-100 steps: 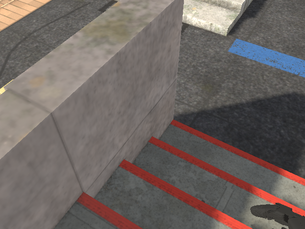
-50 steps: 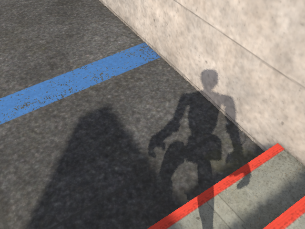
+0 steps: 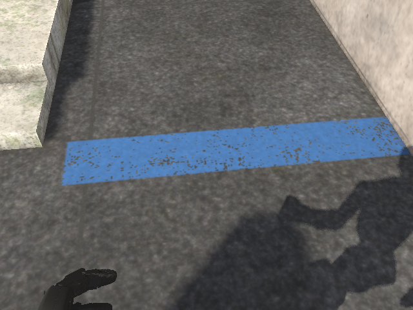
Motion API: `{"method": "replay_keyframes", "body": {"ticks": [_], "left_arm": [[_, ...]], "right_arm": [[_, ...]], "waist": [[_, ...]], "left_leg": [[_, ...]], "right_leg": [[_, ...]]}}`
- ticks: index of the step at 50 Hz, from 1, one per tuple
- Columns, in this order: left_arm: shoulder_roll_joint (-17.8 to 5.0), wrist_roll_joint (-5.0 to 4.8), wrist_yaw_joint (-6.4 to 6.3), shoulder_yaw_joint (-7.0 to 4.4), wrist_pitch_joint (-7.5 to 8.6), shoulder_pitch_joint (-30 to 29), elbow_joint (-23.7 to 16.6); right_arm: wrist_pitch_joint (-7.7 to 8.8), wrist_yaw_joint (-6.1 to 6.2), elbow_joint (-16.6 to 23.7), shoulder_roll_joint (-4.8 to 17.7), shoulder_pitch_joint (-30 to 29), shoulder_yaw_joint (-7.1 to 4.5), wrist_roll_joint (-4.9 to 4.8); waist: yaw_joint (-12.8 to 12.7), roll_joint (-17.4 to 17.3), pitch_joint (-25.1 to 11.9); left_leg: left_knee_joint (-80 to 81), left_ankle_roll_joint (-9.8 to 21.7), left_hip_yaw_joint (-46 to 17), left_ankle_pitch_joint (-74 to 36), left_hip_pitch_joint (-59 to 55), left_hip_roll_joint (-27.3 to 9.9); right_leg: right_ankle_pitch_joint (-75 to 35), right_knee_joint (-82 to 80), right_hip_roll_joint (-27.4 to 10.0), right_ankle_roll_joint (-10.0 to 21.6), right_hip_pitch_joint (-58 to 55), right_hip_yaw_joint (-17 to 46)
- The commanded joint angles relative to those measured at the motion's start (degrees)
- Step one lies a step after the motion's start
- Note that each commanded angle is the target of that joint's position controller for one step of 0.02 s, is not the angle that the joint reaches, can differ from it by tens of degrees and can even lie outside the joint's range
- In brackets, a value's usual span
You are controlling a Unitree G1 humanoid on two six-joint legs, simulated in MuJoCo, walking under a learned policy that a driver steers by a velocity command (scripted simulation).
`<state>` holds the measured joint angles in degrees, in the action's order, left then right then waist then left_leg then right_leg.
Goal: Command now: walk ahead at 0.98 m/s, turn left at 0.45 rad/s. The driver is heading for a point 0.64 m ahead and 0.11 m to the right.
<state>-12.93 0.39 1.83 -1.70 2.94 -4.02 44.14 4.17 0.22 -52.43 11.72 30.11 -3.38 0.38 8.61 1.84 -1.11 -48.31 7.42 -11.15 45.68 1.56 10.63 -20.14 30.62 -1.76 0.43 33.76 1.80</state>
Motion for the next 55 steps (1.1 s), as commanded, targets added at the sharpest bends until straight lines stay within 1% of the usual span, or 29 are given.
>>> {"method": "replay_keyframes", "body": {"ticks": [1,3,4,5,6,7,8,9,11,14,19,22,23,24,25,26,27,29,30,34,36,39,42,43,44,45,47,50,55], "left_arm": [[-4.74,-1.10,-0.73,-2.12,0.73,1.33,-2.72],[-8.38,-0.02,-1.83,-4.65,0.65,22.05,3.22],[-10.90,1.30,-1.79,-6.00,0.54,31.15,6.38],[-10.91,3.17,-0.52,-5.34,0.82,39.66,8.78],[-10.38,2.84,-0.07,-4.73,1.04,39.43,8.81],[-14.10,1.86,-1.16,-6.00,1.08,33.70,7.95],[-4.16,1.37,-1.01,-3.95,1.27,27.92,6.27],[-6.62,2.12,-1.38,-4.15,1.82,24.13,6.26],[-3.28,0.75,-2.68,-2.43,3.78,28.68,10.55],[-6.55,0.57,-3.35,-3.19,3.38,26.30,9.70],[-8.42,-0.99,-1.07,-3.92,2.94,31.38,9.67],[-11.18,-0.68,-1.25,-4.38,2.40,31.99,10.35],[-11.12,-1.07,-0.83,-4.61,2.88,30.50,9.23],[-4.88,-0.82,-1.10,-3.43,3.47,30.57,7.62],[-3.55,-3.32,-1.98,-3.17,2.75,37.47,5.61],[-7.31,-1.24,-2.78,-3.82,1.52,33.61,6.95],[-5.43,-0.18,-2.58,-3.67,0.82,29.88,6.93],[-2.94,1.49,-1.97,-3.70,-0.15,26.48,6.18],[-1.67,-3.90,-2.85,-3.71,0.55,24.52,4.18],[-0.53,-2.01,-2.00,-2.55,0.39,16.38,0.14],[0.60,-0.84,-0.41,-1.38,1.36,12.62,-0.77],[-4.55,-0.43,1.17,-1.83,1.62,9.02,-1.65],[-9.61,1.09,0.23,-3.31,1.26,16.16,1.52],[-13.46,1.45,-0.51,-4.17,1.12,17.76,1.67],[-15.13,3.54,-1.24,-3.42,0.67,18.61,0.95],[-9.38,2.00,-0.66,-1.64,0.40,20.56,1.37],[-8.77,-0.58,-0.24,-1.34,0.13,11.79,0.00],[-8.99,0.59,-0.70,-1.27,-0.41,5.03,0.20],[-8.32,0.95,-2.30,-1.32,-1.41,4.18,1.19]], "right_arm": [[0.14,0.59,1.55,7.48,-0.22,-1.47,1.71],[-0.18,0.57,0.24,10.38,-1.47,-2.00,2.54],[-0.01,-0.13,0.37,9.62,-4.56,-2.14,1.84],[0.85,-0.12,1.91,3.13,-10.05,-0.65,1.53],[1.27,1.42,4.29,0.56,-0.94,0.42,0.43],[1.45,1.37,6.10,3.92,-1.46,0.77,-1.12],[0.61,1.14,6.32,9.00,-14.16,-0.12,2.73],[0.75,-0.09,7.35,8.52,-17.09,-0.10,3.62],[0.27,-1.72,11.00,5.30,-26.35,0.86,4.12],[0.33,-2.65,13.91,3.61,-29.47,2.91,3.44],[0.16,-1.75,14.92,4.72,-36.65,3.61,1.22],[0.99,-0.20,11.34,8.98,-24.67,1.78,1.01],[1.61,0.92,9.19,12.51,-14.67,0.57,1.18],[1.65,2.00,7.76,17.04,-4.28,-0.73,3.06],[1.07,1.61,8.30,18.30,-8.56,-0.92,3.70],[0.74,1.14,8.66,12.58,-13.20,-0.41,3.03],[1.13,0.48,8.24,8.43,-15.73,0.48,2.75],[2.27,-0.21,5.85,5.13,-15.25,1.56,2.13],[3.18,-0.71,6.29,5.91,-19.67,0.70,-0.85],[2.68,0.04,4.86,6.86,-24.34,0.49,-1.63],[1.98,0.84,3.29,10.26,-23.07,-0.37,-2.10],[2.57,1.16,1.34,13.77,-20.36,-1.19,-2.26],[2.31,1.05,0.46,14.44,-20.48,-1.13,-2.39],[2.19,0.93,0.41,13.63,-17.77,-0.73,-1.42],[1.87,0.16,-0.63,7.83,-7.94,1.37,-0.31],[1.24,-0.68,-3.14,8.47,-3.34,1.80,-1.19],[-0.13,-0.25,-0.35,13.31,-12.63,0.41,-1.99],[-3.33,1.89,-0.30,10.82,-14.84,0.33,-1.02],[-4.78,2.57,-1.21,7.85,-16.04,0.80,-0.61]], "waist": [[-4.13,-4.99,7.23],[-14.51,0.19,0.31],[-19.32,3.81,-2.60],[-21.97,6.29,-2.20],[-13.04,12.79,-8.06],[-13.40,23.43,-14.13],[-13.96,0.16,-0.69],[-12.15,4.29,4.26],[-8.55,-2.04,9.46],[-5.81,3.33,7.35],[-9.61,-0.37,6.31],[-4.02,-1.15,-3.11],[0.82,-1.80,-9.48],[2.75,-9.78,-17.72],[-3.05,-20.99,-22.41],[-4.24,-10.62,-12.19],[-4.77,-5.92,-4.29],[-7.32,-4.30,0.22],[-7.48,-10.65,-0.34],[-10.43,-5.02,2.66],[-9.03,-6.94,0.62],[-9.49,-7.29,-0.92],[-14.74,-4.78,-4.18],[-14.87,-0.05,-6.34],[-11.18,13.12,-15.72],[-12.12,10.50,-26.90],[-10.87,1.52,-15.80],[-6.62,1.12,-6.79],[-6.28,4.06,-8.96]], "left_leg": [[2.86,4.93,-11.06,-42.17,5.50,-10.79],[-19.36,5.34,-8.26,-63.70,4.08,-10.90],[-37.94,3.82,-4.44,-53.05,16.40,-6.81],[-60.08,3.39,-2.27,-7.10,37.57,-0.26],[-66.76,2.23,-1.06,-8.67,47.94,-1.72],[-65.42,0.06,3.68,-12.25,60.94,-2.73],[-48.38,0.18,5.05,-22.36,59.71,-11.13],[-44.42,-0.85,5.56,-22.88,55.25,-11.32],[-28.71,-4.67,4.17,-28.57,47.86,-15.34],[-7.50,-8.36,7.22,-36.42,34.57,-16.31],[12.22,-7.69,12.01,-46.52,17.35,-10.52],[19.64,-5.40,11.71,-40.48,1.26,-7.77],[18.76,-4.21,6.77,-36.90,-13.56,-13.19],[19.20,-2.15,-7.50,-23.51,-25.16,-28.74],[28.93,4.02,-33.63,-23.19,-27.66,-39.33],[29.44,4.87,-27.96,-29.92,-20.30,-35.39],[27.40,5.15,-17.25,-46.61,-13.17,-32.30],[27.40,4.63,-4.94,-72.75,-4.59,-27.88],[28.23,4.09,-1.94,-77.10,-5.20,-26.12],[33.24,3.93,5.24,-77.43,4.56,-25.36],[34.28,2.29,11.91,-73.61,10.82,-20.25],[32.86,0.65,11.31,-69.84,9.74,-21.22],[19.55,-2.77,12.48,-73.08,6.92,-19.23],[8.76,-5.48,14.60,-63.11,10.61,-15.69],[-16.33,-9.44,14.23,-18.11,25.40,-9.30],[-24.69,-10.15,4.49,-4.24,25.97,-9.10],[-22.35,-10.55,5.04,-8.26,29.52,-13.26],[-9.26,-11.82,8.01,-14.54,20.97,-14.78],[6.32,-11.23,9.66,-27.12,10.32,-13.39]], "right_leg": [[1.00,-8.62,-1.48,1.40,-11.08,-0.46],[10.34,-12.39,0.10,3.70,-28.41,-2.34],[15.02,-8.89,-1.99,4.66,-42.91,1.42],[12.20,5.98,-7.52,6.22,-54.45,5.52],[0.71,11.82,-15.18,8.82,-60.77,21.50],[44.39,-7.90,-23.42,21.17,-64.82,47.38],[59.84,-17.33,-17.14,17.08,-49.66,41.27],[58.99,-17.43,-15.89,17.46,-39.70,41.69],[40.47,-15.51,-10.27,15.42,-21.97,33.53],[21.64,-18.45,-4.67,15.36,-12.31,24.11],[2.24,-20.41,-3.59,12.25,-16.75,18.60],[-10.59,0.63,-0.90,8.64,-23.90,15.68],[-2.80,14.45,1.43,7.47,-15.74,14.78],[31.75,32.16,4.65,7.12,-8.21,9.77],[48.71,45.03,8.20,5.16,2.51,5.00],[43.62,45.42,3.86,5.33,7.54,3.86],[41.67,43.99,2.62,4.60,7.66,3.36],[42.51,39.65,1.44,3.21,5.13,3.51],[41.76,39.64,-0.13,2.62,5.65,5.08],[36.07,19.25,0.09,0.30,2.41,1.48],[20.34,5.14,2.57,-0.04,-10.42,-3.24],[10.80,-0.48,3.76,2.02,-18.06,-1.66],[8.78,-4.01,4.69,5.28,-28.26,-1.73],[-12.72,-2.84,-0.22,7.27,-35.02,1.68],[-41.42,2.13,-18.06,20.04,-51.80,20.11],[-41.64,1.53,-22.06,24.91,-55.25,26.45],[-21.33,-3.03,-15.95,19.68,-41.95,19.07],[-2.65,-10.10,-10.93,15.00,-20.92,13.70],[17.03,-13.95,-8.66,13.14,-14.94,10.81]]}}
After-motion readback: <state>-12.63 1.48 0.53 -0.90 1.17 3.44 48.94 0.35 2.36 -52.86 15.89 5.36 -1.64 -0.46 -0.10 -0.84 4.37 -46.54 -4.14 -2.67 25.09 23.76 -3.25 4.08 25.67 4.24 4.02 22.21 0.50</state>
